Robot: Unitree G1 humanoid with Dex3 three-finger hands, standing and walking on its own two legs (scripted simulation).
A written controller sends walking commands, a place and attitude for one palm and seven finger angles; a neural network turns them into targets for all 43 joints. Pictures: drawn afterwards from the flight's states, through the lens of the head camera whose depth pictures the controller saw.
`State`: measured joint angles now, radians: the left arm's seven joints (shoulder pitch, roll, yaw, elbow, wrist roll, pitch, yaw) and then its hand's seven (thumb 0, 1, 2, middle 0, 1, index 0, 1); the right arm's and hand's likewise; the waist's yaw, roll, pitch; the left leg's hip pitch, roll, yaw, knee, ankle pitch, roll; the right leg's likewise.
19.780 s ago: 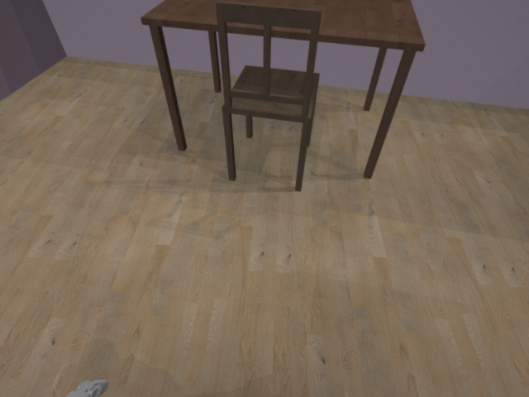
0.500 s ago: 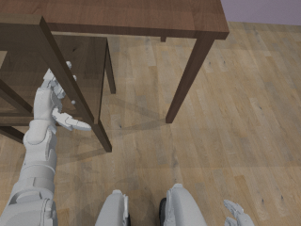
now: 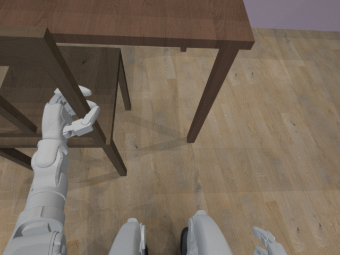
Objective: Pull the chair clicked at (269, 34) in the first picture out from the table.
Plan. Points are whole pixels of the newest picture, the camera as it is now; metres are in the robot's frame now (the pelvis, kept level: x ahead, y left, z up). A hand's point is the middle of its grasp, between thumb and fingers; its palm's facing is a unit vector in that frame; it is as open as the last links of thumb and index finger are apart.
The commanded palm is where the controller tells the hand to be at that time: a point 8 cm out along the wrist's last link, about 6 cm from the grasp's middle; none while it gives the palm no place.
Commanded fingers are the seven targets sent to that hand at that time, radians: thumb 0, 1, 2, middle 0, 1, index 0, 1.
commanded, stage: hook a spindle and tug to test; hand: left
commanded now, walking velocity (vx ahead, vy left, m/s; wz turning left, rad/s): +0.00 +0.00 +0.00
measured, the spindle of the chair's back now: out of the picture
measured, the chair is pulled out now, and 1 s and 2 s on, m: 0.00 0.04 0.17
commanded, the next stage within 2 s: step backward, pulling the chair out in 0.68 s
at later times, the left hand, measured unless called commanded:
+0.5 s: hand (84, 130) +0.39 +0.19 +0.02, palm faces +0.02 -1.00 -0.03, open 6.1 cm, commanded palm +0.35 +0.23 +0.02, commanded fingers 0.00 0.90 0.90 -0.50 -1.45 -0.50 -1.45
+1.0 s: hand (85, 135) +0.37 +0.18 +0.03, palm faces +0.18 -0.98 -0.05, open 5.8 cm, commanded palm +0.34 +0.23 +0.03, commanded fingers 0.00 0.90 0.90 -0.50 -1.45 -0.50 -1.45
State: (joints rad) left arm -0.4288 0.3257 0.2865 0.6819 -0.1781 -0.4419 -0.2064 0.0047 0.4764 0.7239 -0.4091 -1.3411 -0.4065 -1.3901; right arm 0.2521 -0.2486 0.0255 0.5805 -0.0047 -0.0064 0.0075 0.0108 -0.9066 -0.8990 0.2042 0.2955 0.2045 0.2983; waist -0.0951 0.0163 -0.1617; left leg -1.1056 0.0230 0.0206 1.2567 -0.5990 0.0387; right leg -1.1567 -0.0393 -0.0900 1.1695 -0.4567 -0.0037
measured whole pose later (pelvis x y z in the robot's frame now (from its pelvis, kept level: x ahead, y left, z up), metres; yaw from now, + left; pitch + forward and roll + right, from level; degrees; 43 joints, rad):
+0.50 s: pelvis +0.01 +0.00 +0.01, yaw +0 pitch +25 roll -3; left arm -0.23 0.28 0.25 0.49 -0.21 -0.44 -0.21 0.01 0.64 0.81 -0.36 -1.39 -0.34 -1.45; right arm 0.24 -0.24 0.01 0.56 0.00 -0.02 0.02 0.01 -0.91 -0.90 0.20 0.30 0.20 0.30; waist -0.07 0.02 -0.17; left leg -1.06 0.02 0.02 1.23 -0.61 0.04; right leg -1.12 -0.04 -0.09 1.15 -0.47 0.00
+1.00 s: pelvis +0.02 +0.01 +0.07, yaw +1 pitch +16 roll -1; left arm -0.19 0.20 0.15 0.57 -0.14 -0.24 0.06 0.07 0.66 0.80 -0.26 -1.10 -0.42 -1.45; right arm 0.25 -0.20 0.06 0.53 0.06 0.10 -0.12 0.01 -0.91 -0.90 0.20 0.30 0.20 0.30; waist -0.07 -0.02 -0.08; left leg -0.68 -0.01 0.05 0.87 -0.47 0.05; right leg -0.75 -0.05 -0.06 0.83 -0.35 0.02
